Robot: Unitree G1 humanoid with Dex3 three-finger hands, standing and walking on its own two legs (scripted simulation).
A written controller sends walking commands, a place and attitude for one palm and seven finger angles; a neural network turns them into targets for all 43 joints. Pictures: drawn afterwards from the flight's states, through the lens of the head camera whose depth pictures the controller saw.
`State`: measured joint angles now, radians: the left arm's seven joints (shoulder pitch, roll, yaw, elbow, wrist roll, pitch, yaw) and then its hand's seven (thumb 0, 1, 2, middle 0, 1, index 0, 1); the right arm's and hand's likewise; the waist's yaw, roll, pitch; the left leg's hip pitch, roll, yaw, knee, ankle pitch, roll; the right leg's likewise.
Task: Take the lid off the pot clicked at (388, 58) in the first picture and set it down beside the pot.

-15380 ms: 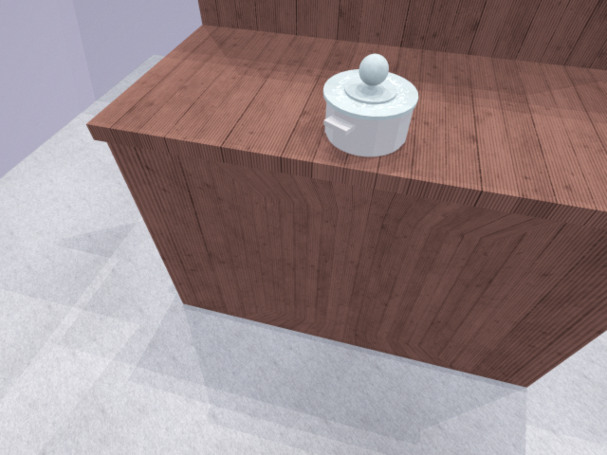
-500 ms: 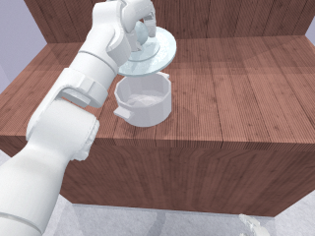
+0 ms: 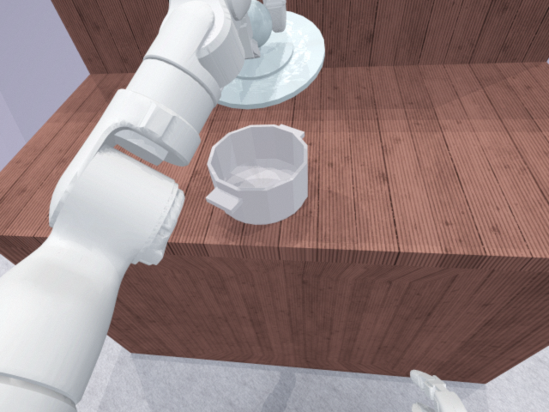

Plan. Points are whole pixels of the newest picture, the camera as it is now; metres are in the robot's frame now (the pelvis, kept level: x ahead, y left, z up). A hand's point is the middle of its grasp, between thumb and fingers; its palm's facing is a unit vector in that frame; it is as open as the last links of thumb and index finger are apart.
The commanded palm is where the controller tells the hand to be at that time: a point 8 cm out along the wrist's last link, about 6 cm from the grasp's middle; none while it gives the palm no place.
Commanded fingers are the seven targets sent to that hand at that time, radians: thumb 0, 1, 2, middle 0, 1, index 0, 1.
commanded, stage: lift the lid straight up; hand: left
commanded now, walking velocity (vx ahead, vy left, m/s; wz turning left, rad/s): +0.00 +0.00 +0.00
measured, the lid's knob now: (250, 24) +0.50 +0.02 +0.31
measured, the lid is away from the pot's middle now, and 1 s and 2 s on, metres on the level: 0.03 0.09 0.22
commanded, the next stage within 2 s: move the lid sideways beside the pot in 0.06 s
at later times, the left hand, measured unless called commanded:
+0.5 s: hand (211, 38) +0.46 +0.06 +0.32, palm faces -0.11 -0.06 -0.99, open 7.8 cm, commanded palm +0.44 +0.08 +0.38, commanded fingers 0.00 0.58 1.11 -0.77 -0.97 -0.80 -0.98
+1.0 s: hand (162, 43) +0.46 +0.12 +0.32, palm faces -0.09 -0.05 -0.99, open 7.8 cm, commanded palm +0.44 +0.13 +0.38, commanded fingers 0.00 0.58 1.11 -0.77 -0.97 -0.80 -0.98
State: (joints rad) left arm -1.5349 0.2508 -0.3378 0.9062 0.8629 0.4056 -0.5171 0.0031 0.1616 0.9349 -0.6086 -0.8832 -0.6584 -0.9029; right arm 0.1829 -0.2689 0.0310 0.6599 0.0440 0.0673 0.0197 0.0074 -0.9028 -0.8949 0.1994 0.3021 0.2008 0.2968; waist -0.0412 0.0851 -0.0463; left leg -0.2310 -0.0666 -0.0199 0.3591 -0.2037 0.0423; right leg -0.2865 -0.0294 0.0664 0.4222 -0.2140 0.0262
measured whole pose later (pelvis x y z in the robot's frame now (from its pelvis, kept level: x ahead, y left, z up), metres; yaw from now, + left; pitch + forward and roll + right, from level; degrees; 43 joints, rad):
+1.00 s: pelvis +0.00 +0.00 +0.00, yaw +0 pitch +3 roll +0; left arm -1.37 0.48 -0.30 0.70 0.90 0.36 -0.61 0.00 0.16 0.93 -0.61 -0.88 -0.66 -0.90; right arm 0.20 -0.29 0.02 0.63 0.06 0.09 0.01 0.01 -0.90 -0.89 0.20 0.30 0.20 0.30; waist -0.04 0.07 -0.02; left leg -0.21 -0.06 -0.03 0.36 -0.21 0.04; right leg -0.25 -0.03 0.05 0.39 -0.20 0.03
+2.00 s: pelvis +0.00 +0.01 +0.00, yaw +1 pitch +5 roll +0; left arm -1.31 0.73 -0.20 0.70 0.95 0.30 -0.65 0.00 0.16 0.93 -0.61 -0.88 -0.66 -0.91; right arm 0.22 -0.31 0.02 0.61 0.09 0.15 0.00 0.01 -0.90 -0.89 0.20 0.30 0.20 0.30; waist -0.06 0.06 0.01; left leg -0.25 -0.05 -0.04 0.40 -0.22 0.05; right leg -0.26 -0.02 0.04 0.37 -0.19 0.03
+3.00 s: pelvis +0.01 +0.00 +0.00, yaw +1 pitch +5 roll -1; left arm -1.27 0.70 -0.20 0.79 0.95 0.29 -0.61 0.00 0.16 0.93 -0.61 -0.88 -0.66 -0.91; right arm 0.24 -0.31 0.02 0.63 0.08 0.13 -0.01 0.01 -0.90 -0.89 0.20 0.30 0.20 0.30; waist -0.08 0.05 0.02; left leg -0.26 -0.05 -0.05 0.41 -0.23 0.04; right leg -0.25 -0.01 0.03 0.36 -0.19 0.02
